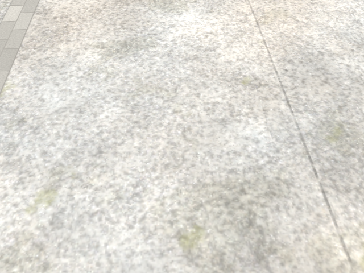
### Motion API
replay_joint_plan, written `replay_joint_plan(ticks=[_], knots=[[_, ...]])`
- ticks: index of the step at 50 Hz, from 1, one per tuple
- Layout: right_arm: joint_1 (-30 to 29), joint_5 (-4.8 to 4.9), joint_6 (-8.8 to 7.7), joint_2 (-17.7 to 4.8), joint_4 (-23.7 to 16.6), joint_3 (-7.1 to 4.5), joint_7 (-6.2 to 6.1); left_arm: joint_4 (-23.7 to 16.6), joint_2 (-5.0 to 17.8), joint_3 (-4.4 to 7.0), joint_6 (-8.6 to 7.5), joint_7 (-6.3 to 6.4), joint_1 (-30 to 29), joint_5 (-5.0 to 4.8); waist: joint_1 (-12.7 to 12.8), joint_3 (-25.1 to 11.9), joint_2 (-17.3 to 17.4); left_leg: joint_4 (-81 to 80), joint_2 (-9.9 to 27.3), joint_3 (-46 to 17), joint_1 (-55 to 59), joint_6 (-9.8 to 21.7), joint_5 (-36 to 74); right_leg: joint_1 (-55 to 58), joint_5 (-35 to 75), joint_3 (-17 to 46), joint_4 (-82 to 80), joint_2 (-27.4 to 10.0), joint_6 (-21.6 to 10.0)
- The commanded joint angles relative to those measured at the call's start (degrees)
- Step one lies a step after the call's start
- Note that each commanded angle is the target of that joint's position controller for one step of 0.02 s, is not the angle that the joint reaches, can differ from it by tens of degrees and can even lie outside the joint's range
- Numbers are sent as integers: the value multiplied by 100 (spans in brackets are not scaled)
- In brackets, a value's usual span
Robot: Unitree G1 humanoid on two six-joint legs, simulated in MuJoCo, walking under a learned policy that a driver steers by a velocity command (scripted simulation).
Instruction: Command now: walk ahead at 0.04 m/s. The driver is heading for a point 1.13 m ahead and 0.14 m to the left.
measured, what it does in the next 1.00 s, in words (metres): walks ahead: left foot, then right foot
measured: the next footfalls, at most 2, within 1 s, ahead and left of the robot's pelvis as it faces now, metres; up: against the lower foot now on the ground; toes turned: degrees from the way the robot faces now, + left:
left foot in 0.32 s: +0.16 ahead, +0.16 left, +0.00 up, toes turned +4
right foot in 0.84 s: +0.54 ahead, -0.08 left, +0.00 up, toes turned -4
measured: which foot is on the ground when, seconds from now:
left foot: down 0.00-0.06, up 0.08-0.30, down 0.32-0.84, up 0.86-1.00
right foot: down 0.00-0.34, up 0.36-0.82, down 0.84-1.00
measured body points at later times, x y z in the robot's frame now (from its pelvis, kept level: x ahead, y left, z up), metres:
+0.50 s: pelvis +0.15 +0.07 +0.01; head +0.15 +0.09 +0.46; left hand +0.21 +0.33 -0.14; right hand +0.14 -0.18 -0.14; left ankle +0.12 +0.16 -0.74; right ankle +0.12 -0.08 -0.64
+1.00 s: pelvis +0.43 +0.01 +0.00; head +0.46 +0.01 +0.44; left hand +0.53 +0.27 -0.13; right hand +0.47 -0.26 -0.15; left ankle +0.33 +0.15 -0.63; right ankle +0.50 -0.07 -0.74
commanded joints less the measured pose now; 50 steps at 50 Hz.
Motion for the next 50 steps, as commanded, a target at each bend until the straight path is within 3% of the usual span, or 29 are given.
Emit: replay_joint_plan(ticks=[1,3,4,5,7,9,12,14,15,16,17,18,19,20,21,22,25,31,35,38,40,42,43,44,45,46,47,48,50], knots=[[239,-3,-27,-478,-75,-64,-16,20,456,80,-12,20,662,-7,9,-12,-110,-163,120,-128,705,244,372,-800,244,332,-722,-338,-106],[167,46,-38,-516,-107,-97,-16,-23,777,193,13,59,689,-84,86,298,-471,442,-256,288,95,238,-1390,-906,-1753,800,-1032,-571,-456],[-85,53,-96,-530,-237,-104,4,-73,961,254,-7,76,788,-127,211,568,-711,948,-314,420,-579,244,-1689,-817,-2612,1451,-1400,-1046,-749],[-350,79,-194,-485,-402,-87,53,-128,1192,337,-61,83,771,-156,282,859,-982,1552,-141,400,-1175,307,-1446,-703,-2922,2236,-1778,-1706,-1083],[-662,141,-372,-533,-595,-108,156,-170,1149,371,-216,76,819,-83,344,1183,-836,2555,344,-3,-2429,408,-1679,-88,-2141,2845,-1943,-2287,-1397],[-632,194,-516,-568,-651,-134,243,-219,986,351,-302,24,779,-126,269,1062,-569,2434,583,-110,-2942,447,-1621,617,-1149,2410,-1723,-2118,-1213],[-713,190,-635,-425,-691,-120,347,-308,1108,373,-267,-47,667,-143,229,740,-606,1326,315,401,-1580,350,-1122,97,-310,1425,-1547,-1562,-930],[7,213,-615,-436,-428,-168,384,-368,1203,389,-236,-77,506,-173,-152,517,-624,718,-79,808,64,280,-259,-847,-61,989,-1125,-1296,-816],[565,202,-586,-601,-238,-271,359,-398,1227,379,-250,-81,471,-161,-406,282,-595,627,-338,938,893,290,-139,-1164,711,847,-651,-1149,-729],[1261,209,-573,-824,-80,-393,325,-433,1163,339,-287,-86,318,-164,-806,-45,-426,434,-228,686,1706,433,-154,-1443,1588,526,346,-939,-527],[2128,136,-582,-1415,13,-541,259,-661,816,227,-326,-99,50,-83,-1116,-466,859,-403,1160,-1359,2512,939,-930,-2315,1130,-85,2693,-408,-81],[2452,-3,-670,-1618,42,-479,332,-856,264,118,-462,-88,233,-169,-869,-1009,1920,-1715,2308,-4352,3104,1753,-1538,-3475,-1306,427,4358,345,34],[1832,-2,-760,-1239,-35,-332,363,-886,618,206,-555,-111,69,-349,-582,-513,1109,-1748,2376,-4283,2621,1689,-2168,-3988,-1055,1004,5180,-104,-143],[1241,47,-799,-919,-240,-225,396,-987,810,234,-599,-153,-214,-381,-434,-47,707,-1680,2169,-3383,2081,1433,-2045,-4187,-445,914,5212,-429,-342],[771,29,-801,-775,-385,-144,438,-947,853,271,-596,-141,-271,-319,-245,155,346,-1745,1869,-2550,1584,1229,-1438,-3964,152,789,4948,-704,-398],[571,-6,-791,-720,-460,-105,461,-926,888,329,-566,-116,-263,-228,-118,246,302,-1830,1602,-1919,1201,1087,-872,-3681,510,718,4547,-875,-398],[916,-52,-737,-640,-366,-44,385,-880,804,381,-400,-155,-231,-193,4,277,394,-1993,1175,-917,906,1004,449,-3282,931,480,3982,-987,-251],[1324,-58,-653,-873,-435,-65,196,-1430,615,299,-385,-221,-1745,-135,-249,475,252,-2192,1100,-368,1107,1078,1303,-3698,2091,254,1904,-860,74],[1744,18,-606,-914,-382,-107,169,-1656,598,224,-436,-354,-2495,-174,-447,644,261,-2170,1209,-173,1529,1062,1279,-3539,2359,75,951,-630,0],[1821,50,-540,-961,-355,-161,155,-1820,680,213,-495,-474,-2740,-193,-360,643,345,-1819,1441,-110,2122,992,1845,-3457,2022,90,553,-533,-219],[1655,32,-498,-1120,-422,-219,148,-1774,934,314,-519,-499,-2337,-192,-24,236,564,-1202,1494,-37,2374,872,3521,-2638,1633,-67,488,-251,-409],[1433,-8,-423,-1128,-515,-208,160,-1298,1420,566,-496,-442,-653,-197,850,-813,696,815,1135,269,1860,612,4739,-325,1595,-224,511,50,-720],[1512,-92,-435,-897,-670,-106,179,-1079,1897,684,-465,-368,374,-111,1078,-1676,-41,2759,756,427,360,434,2748,1595,1414,1224,665,-1146,-1097],[2366,5,-580,55,-641,142,277,-922,2085,687,-467,-427,668,-36,508,-2698,-1641,4694,-404,-155,-1624,165,-1937,3261,-101,4337,-345,-2446,-2045],[1748,182,-752,-590,-682,-4,302,-944,1526,533,-483,-428,469,-67,729,-2320,-1109,5325,-184,-872,-2239,318,-2103,2978,-419,4603,-903,-2224,-1720],[1112,301,-836,-893,-925,-87,301,-1020,1299,461,-509,-405,-101,-97,620,-1376,-912,5404,106,-653,-2644,403,-1674,2156,68,3617,-959,-2075,-1452],[793,260,-867,-947,-1008,-98,244,-1146,1153,393,-539,-406,-656,-76,408,-944,-235,5107,432,-537,-2384,422,-1101,1160,876,2877,-1096,-1912,-1323],[698,157,-828,-927,-1006,-161,198,-1164,1014,357,-570,-426,-942,-11,197,-642,-59,4770,634,-477,-2069,410,-791,357,1442,2319,-1226,-1726,-1250],[1029,117,-653,-678,-952,-177,183,-1058,830,300,-597,-455,-998,41,-119,-517,-279,4372,848,-510,-1527,421,-593,-327,1574,1764,-1549,-1471,-1230]])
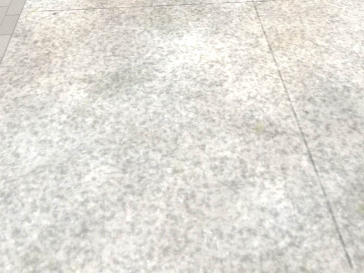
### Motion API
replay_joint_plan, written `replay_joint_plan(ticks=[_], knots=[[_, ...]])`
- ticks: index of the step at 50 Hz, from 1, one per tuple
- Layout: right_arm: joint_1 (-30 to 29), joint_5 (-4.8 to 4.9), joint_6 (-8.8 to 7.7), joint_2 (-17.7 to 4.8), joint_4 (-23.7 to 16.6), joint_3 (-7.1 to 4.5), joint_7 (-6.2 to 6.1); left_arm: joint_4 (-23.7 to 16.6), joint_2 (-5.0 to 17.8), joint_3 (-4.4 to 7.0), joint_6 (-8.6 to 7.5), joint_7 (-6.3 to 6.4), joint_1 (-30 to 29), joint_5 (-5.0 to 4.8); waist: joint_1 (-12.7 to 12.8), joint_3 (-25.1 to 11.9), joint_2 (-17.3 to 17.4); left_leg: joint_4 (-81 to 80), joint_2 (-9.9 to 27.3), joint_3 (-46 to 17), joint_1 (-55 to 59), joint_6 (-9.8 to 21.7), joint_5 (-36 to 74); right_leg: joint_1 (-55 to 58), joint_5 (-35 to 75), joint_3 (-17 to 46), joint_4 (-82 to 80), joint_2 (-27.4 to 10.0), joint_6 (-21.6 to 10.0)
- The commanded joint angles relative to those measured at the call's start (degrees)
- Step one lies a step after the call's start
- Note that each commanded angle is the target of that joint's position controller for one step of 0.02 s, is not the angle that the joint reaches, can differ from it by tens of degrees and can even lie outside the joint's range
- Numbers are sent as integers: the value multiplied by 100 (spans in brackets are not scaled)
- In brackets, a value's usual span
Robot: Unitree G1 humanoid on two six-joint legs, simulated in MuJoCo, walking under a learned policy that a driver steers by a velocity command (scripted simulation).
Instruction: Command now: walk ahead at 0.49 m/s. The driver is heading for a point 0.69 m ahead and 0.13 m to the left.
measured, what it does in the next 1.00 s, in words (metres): walks ahead: left foot, then right foot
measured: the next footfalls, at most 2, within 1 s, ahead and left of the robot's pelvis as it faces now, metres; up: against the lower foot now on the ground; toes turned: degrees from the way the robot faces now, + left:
left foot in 0.40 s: +0.41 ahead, +0.16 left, +0.00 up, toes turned +3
right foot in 0.96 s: +0.74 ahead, -0.07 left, +0.00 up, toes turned -3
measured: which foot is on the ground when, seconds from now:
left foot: up 0.00-0.38, down 0.40-0.98, up 1.00-1.00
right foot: down 0.00-0.42, up 0.44-0.94, down 0.96-1.00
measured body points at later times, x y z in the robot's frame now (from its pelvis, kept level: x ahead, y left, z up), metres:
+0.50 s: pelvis +0.29 +0.07 -0.01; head +0.32 +0.08 +0.44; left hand +0.29 +0.34 -0.15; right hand +0.43 -0.19 -0.12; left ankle +0.37 +0.16 -0.73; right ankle +0.13 -0.08 -0.64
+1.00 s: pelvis +0.56 +0.04 -0.01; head +0.60 +0.03 +0.43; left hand +0.76 +0.27 -0.12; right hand +0.53 -0.23 -0.16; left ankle +0.39 +0.16 -0.71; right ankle +0.70 -0.06 -0.74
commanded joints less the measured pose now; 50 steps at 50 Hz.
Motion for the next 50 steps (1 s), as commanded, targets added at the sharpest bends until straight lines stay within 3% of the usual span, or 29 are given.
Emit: replay_joint_plan(ticks=[1,4,6,10,14,17,18,19,20,21,22,23,24,25,26,27,29,32,38,41,43,45,46,47,48,49,50], knots=[[495,-17,77,-272,-206,-123,-51,-136,428,51,-112,3,95,29,-195,-478,-433,-242,577,-262,-738,31,354,804,436,1791,-1720,-1595,-1025],[-135,-92,163,-357,-454,-156,-72,-28,710,104,-107,135,371,22,-149,-103,-377,-1057,686,-168,-1320,-171,958,666,473,1473,-2036,-1576,-1082],[-582,-135,151,-375,-600,-169,-55,15,777,118,-67,213,576,8,-34,-9,-353,-1765,671,-124,-1663,-270,1617,871,540,1306,-2093,-1520,-1009],[-1383,-107,87,-251,-801,-112,29,92,846,122,-14,275,923,-59,220,94,-415,-3212,378,175,-1410,-302,2631,1064,653,812,-2075,-1294,-764],[-1994,-46,52,-265,-1019,-63,151,280,896,152,67,283,1334,-106,422,246,-453,-3876,221,233,-1484,-236,2467,1769,642,783,-1799,-1544,-726],[-1979,-28,-3,-431,-1131,-96,248,328,990,208,156,315,1314,-124,255,186,-564,-4158,128,220,-1301,-19,1862,2301,1136,873,-1397,-1827,-594],[-1730,-25,-21,-546,-1088,-144,258,302,1041,225,183,324,1203,-124,84,30,-643,-4209,5,317,-889,66,1656,2369,1802,839,-1114,-1828,-522],[-1179,-39,-33,-702,-940,-236,251,264,1051,224,214,328,1044,-127,-250,-307,-669,-4311,-200,503,-92,183,1604,2322,2773,673,-463,-1677,-410],[-166,-58,-30,-991,-619,-390,213,222,894,163,238,328,999,-101,-672,-927,-546,-4255,-262,525,1299,355,1677,1885,3089,427,733,-1346,-241],[871,-132,-6,-1480,-424,-513,150,80,649,51,230,326,1139,25,-900,-1831,334,-4192,948,-935,3045,740,1620,625,1293,133,2730,-939,-15],[1026,-165,3,-1687,-313,-528,218,96,-112,-146,90,254,1828,-47,-433,-2417,1813,-5128,1963,-3736,4617,1596,362,-1536,-2428,573,4416,121,250],[836,-118,-23,-1101,-383,-364,238,120,574,-5,-37,236,1378,-194,-621,-2076,1067,-5437,1776,-3773,4391,1333,-174,-2181,-2499,1250,5060,-195,120],[346,-103,-43,-853,-492,-290,225,-51,826,59,-112,225,841,-288,-552,-1343,759,-5473,1614,-2880,3673,1071,181,-2486,-1951,1119,5074,-477,7],[-133,-140,-48,-737,-604,-235,230,-90,802,61,-120,272,593,-252,-356,-968,218,-5591,1421,-2211,2836,959,885,-2230,-1380,969,4819,-795,11],[-391,-191,-55,-590,-631,-197,243,-94,762,106,-80,309,480,-160,-203,-674,118,-5752,1223,-1725,2165,919,1355,-1982,-1046,932,4476,-974,35],[-453,-248,-67,-473,-606,-155,253,-77,677,122,-1,311,602,-139,-29,-632,263,-5909,1079,-1418,1793,874,1567,-1627,-829,971,4280,-1120,36],[-309,-222,-83,-488,-507,-158,237,-39,477,115,127,320,729,-136,76,-519,298,-6169,958,-1053,1502,946,1812,-1464,-699,903,3942,-1184,96],[-15,-202,-81,-729,-394,-214,128,-227,479,133,197,337,204,-66,15,-240,128,-6394,974,-768,1543,1008,2190,-2012,-76,854,3191,-1234,275],[466,-141,8,-749,-250,-194,10,-543,311,70,136,244,-889,-69,-292,29,188,-6512,718,-150,1823,760,2211,-2062,1376,582,1324,-983,367],[777,-114,62,-772,-109,-206,1,-699,289,20,104,162,-1373,-106,-457,197,183,-6407,834,-89,2253,755,2179,-2101,1362,487,788,-855,326],[816,-134,152,-753,-42,-206,-27,-800,269,-9,51,83,-1577,-77,-462,296,187,-6016,882,31,2478,684,3062,-1975,1188,409,450,-713,245],[738,-141,226,-823,-15,-229,-60,-791,394,27,-4,18,-1365,-58,-275,62,378,-5517,958,33,2676,527,4042,-1465,969,394,285,-557,94],[608,-135,245,-886,-43,-247,-74,-695,565,91,-22,15,-1011,-37,-73,-193,490,-5146,921,27,2752,422,4698,-968,887,338,229,-401,0],[420,-108,267,-891,-86,-243,-81,-467,745,182,-44,27,-328,4,298,-565,476,-4452,714,141,2703,267,5198,-102,1203,217,0,-219,-127],[482,-138,259,-801,-139,-203,-77,-256,1074,285,-60,62,342,76,524,-1089,203,-3431,353,333,2193,13,4621,1147,2794,416,47,-520,-303],[952,-285,201,-376,-213,-59,-44,-133,1475,338,-28,117,993,233,415,-2043,-817,-1427,-225,470,412,-322,1893,3370,5008,1897,650,-1934,-998],[1615,-164,137,-11,25,62,10,-73,1237,231,54,111,1085,126,268,-3042,-1717,160,-816,-88,-536,-531,-2009,4322,5602,3436,322,-2909,-1844]])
